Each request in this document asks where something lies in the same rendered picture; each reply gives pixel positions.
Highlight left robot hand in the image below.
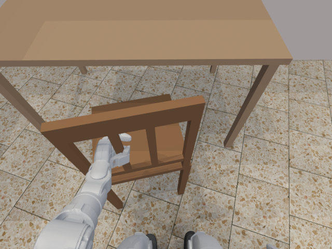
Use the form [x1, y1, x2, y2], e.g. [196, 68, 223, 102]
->
[94, 133, 131, 168]

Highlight left robot shin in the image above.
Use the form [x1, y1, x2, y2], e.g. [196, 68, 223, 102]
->
[134, 232, 148, 238]

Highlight right robot shin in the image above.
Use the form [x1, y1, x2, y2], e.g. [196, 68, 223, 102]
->
[191, 231, 205, 238]

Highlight chair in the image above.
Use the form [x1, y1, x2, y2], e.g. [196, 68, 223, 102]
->
[40, 94, 205, 209]

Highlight table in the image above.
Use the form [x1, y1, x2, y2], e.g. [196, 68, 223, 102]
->
[0, 0, 293, 148]

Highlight robot left forearm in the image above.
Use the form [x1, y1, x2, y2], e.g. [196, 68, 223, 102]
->
[33, 161, 112, 249]

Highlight robot left upper arm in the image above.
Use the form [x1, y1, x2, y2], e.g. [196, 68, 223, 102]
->
[36, 219, 94, 249]

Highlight robot shin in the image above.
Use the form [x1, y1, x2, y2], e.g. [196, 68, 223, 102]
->
[134, 232, 148, 238]
[191, 231, 205, 238]

